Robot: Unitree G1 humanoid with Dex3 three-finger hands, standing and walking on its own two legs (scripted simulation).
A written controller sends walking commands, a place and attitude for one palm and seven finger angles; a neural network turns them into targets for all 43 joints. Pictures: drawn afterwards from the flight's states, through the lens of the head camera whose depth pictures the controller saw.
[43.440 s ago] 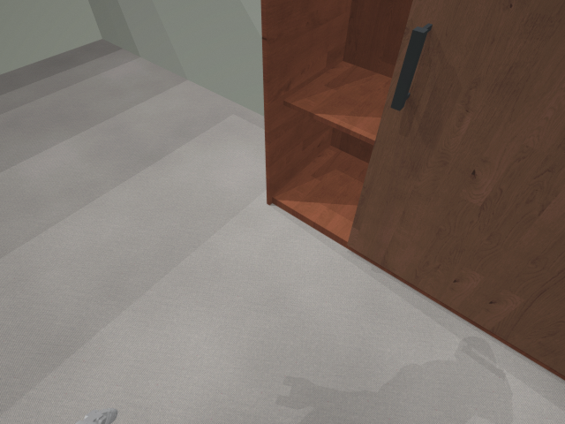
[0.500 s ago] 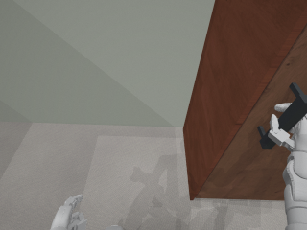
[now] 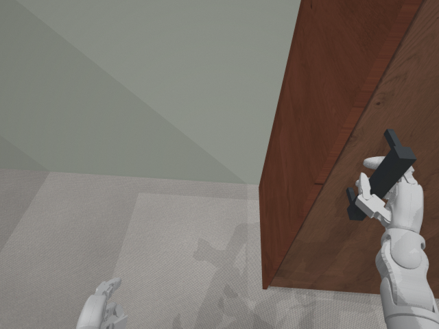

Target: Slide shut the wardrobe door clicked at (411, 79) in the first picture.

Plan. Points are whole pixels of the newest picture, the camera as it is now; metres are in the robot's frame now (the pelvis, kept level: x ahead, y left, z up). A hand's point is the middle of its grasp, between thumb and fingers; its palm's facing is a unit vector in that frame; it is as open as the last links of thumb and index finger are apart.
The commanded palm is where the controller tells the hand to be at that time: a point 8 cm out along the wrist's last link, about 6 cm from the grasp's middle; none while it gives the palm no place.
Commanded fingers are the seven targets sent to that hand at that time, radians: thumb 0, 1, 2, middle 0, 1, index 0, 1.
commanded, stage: stop walking and hold the door there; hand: right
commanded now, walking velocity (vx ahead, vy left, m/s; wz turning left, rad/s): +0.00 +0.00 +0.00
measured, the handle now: (371, 177) +0.37 -0.26 +0.09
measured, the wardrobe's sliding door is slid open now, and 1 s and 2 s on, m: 0.00 0.00 0.00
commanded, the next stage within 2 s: loosen the grip on the handle in 0.42 s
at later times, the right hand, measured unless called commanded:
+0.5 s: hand (364, 197) +0.32 -0.23 +0.09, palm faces +0.34 +0.91 -0.22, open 5.7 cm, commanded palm +0.28 -0.27 +0.10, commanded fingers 0.00 -0.90 -0.90 0.45 1.40 0.45 1.40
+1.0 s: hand (364, 199) +0.33 -0.24 +0.08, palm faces +0.36 +0.91 -0.20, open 13.3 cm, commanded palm +0.29 -0.28 +0.10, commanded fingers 0.00 0.55 -0.20 0.25 1.15 0.25 1.15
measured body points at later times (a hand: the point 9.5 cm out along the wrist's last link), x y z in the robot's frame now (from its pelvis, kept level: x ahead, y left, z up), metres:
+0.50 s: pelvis +0.01 +0.00 +0.01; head +0.00 +0.01 +0.46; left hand +0.15 +0.24 -0.10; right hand +0.30 -0.28 +0.10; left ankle +0.02 +0.12 -0.73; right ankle +0.02 -0.10 -0.73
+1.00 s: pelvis -0.01 +0.02 -0.01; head +0.00 +0.02 +0.44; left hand +0.13 +0.28 -0.10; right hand +0.30 -0.29 +0.09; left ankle +0.02 +0.12 -0.73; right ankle +0.02 -0.10 -0.73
